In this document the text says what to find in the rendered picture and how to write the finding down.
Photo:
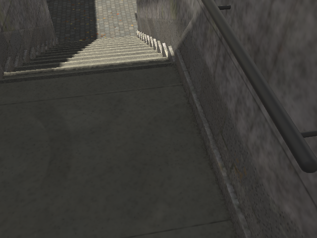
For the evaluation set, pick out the stairs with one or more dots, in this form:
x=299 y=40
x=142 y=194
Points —
x=89 y=55

